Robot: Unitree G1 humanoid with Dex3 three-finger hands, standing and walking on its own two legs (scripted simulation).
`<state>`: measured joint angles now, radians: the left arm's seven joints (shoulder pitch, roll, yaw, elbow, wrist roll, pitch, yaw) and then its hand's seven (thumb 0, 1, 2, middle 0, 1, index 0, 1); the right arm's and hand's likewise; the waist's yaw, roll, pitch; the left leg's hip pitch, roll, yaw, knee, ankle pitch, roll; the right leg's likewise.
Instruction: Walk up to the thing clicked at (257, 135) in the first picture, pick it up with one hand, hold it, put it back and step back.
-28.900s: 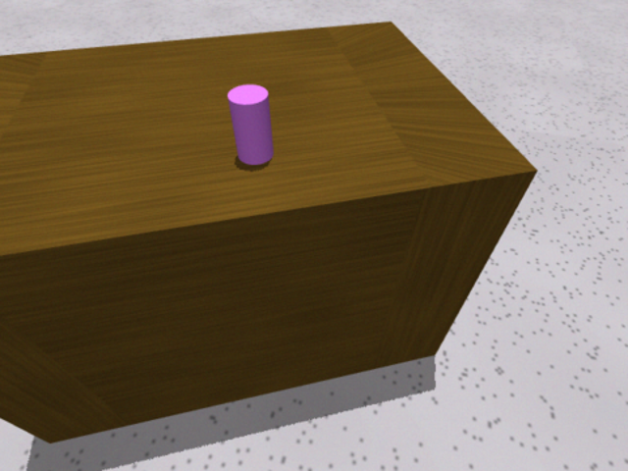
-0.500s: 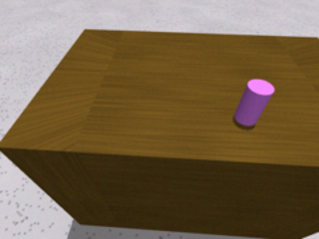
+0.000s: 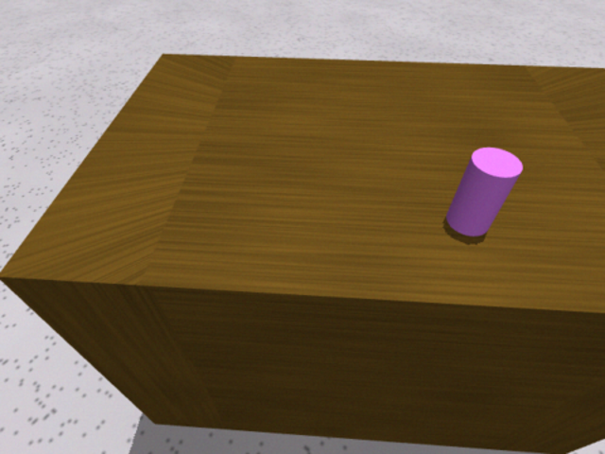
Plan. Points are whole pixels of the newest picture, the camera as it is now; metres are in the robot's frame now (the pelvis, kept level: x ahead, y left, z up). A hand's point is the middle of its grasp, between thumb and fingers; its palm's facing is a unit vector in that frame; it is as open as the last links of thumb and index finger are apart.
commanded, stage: stand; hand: right
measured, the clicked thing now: (480, 193) +0.48 -0.27 +0.08
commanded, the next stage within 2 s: step back in 0.32 s
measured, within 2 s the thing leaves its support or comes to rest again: neither
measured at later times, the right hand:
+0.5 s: hand out of the picture +0.07 -0.27 -0.17, palm faces -0.02 +0.93 -0.37, open 7.4 cm
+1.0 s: hand out of the picture -0.06 -0.24 -0.17, palm faces -0.01 +0.91 -0.41, open 7.4 cm
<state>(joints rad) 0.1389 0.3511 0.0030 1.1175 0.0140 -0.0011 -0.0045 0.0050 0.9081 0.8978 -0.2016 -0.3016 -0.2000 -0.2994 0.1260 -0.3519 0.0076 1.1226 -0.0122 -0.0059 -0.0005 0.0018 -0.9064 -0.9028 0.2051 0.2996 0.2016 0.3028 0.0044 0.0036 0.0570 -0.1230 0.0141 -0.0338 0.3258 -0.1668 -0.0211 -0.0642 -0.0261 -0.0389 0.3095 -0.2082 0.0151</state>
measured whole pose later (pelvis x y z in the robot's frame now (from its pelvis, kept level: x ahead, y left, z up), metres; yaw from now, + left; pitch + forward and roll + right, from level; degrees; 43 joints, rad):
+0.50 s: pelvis -0.03 +0.00 -0.02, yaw +0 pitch -2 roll +0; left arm 0.09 0.38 0.05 1.00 0.00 0.03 0.00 0.00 0.91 0.90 -0.20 -0.30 -0.20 -0.30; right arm 0.07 -0.39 -0.04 1.02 0.01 0.04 0.01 0.00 -0.91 -0.90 0.21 0.30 0.20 0.30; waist 0.00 0.01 0.15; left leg -0.29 0.01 -0.05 0.55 -0.23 -0.01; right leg -0.23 -0.03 -0.05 0.55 -0.28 0.00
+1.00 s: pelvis -0.12 +0.02 -0.02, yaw -2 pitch -2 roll -1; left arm 0.11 0.39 0.06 0.87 0.01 0.06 0.01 0.01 0.91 0.90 -0.20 -0.30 -0.20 -0.30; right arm 0.16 -0.36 -0.04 0.86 -0.03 0.03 -0.02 0.00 -0.90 -0.90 0.21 0.30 0.21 0.30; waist -0.02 -0.02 0.21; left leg -0.34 0.03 0.00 0.65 -0.28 0.02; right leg -0.38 0.07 0.09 0.94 -0.52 0.01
